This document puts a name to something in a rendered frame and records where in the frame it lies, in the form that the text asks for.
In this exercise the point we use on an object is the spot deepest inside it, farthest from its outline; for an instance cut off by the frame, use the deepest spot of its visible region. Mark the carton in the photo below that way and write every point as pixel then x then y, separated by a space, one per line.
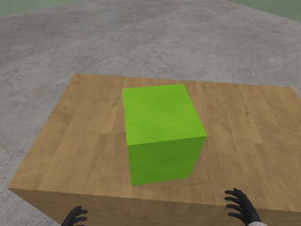
pixel 164 134

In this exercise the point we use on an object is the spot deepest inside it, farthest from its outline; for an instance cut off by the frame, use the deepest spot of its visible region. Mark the pedestal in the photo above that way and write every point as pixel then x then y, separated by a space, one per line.
pixel 80 157

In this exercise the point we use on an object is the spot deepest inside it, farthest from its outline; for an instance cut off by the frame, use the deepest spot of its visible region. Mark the robot left hand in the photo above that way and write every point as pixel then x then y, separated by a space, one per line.
pixel 71 218

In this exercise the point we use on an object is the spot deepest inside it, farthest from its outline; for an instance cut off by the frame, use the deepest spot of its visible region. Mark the robot right hand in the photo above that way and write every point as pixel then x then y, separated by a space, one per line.
pixel 245 207

